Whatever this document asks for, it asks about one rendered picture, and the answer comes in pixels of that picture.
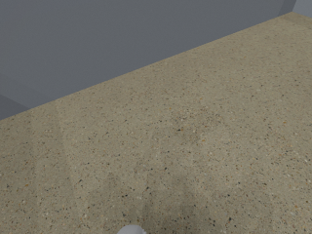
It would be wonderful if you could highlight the robot left thigh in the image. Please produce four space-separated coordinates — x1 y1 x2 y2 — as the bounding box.
117 224 146 234

